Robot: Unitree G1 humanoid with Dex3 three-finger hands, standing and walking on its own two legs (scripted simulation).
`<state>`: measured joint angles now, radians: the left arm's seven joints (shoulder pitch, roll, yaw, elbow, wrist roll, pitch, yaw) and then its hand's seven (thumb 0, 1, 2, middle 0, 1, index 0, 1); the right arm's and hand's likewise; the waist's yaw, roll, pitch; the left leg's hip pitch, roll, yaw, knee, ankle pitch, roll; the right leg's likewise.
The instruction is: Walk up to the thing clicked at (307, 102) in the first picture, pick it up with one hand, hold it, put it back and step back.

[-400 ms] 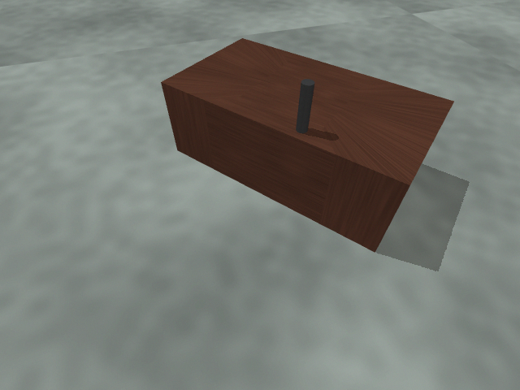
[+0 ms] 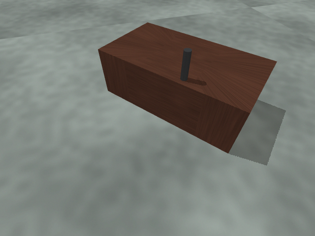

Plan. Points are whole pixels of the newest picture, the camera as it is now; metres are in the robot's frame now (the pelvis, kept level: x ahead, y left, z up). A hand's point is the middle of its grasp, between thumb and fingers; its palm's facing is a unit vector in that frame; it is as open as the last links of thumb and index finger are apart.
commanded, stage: stand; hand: left
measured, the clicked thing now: (185, 65) +1.16 -0.16 -0.22
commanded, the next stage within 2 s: walk up in 0.72 s
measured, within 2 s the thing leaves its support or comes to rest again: neither
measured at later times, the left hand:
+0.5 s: hand out of the picture +0.08 +0.25 -0.16, palm faces -0.03 -0.94 -0.33, open 7.4 cm
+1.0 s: hand out of the picture +0.16 +0.23 -0.14, palm faces -0.20 -0.90 -0.39, open 7.4 cm
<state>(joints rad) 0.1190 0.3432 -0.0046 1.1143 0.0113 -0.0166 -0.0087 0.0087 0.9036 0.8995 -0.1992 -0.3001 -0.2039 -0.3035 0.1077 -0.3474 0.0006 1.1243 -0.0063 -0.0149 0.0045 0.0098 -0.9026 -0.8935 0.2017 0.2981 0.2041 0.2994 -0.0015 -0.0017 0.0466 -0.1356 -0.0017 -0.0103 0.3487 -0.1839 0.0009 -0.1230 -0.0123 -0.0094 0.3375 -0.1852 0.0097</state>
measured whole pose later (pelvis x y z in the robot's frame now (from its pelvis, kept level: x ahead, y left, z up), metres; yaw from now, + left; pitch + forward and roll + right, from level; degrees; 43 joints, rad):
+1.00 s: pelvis +0.06 -0.04 -0.01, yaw -10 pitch -2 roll +2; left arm 0.25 0.42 0.09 0.98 0.03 -0.01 -0.10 0.01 0.90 0.90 -0.20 -0.30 -0.20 -0.30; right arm 0.22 -0.44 -0.10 0.97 -0.05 -0.04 0.05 0.01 -0.90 -0.89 0.20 0.30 0.21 0.30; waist -0.02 0.02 0.06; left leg -0.02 0.08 0.16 0.41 -0.35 -0.02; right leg -0.41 -0.09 -0.04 0.68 -0.32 -0.01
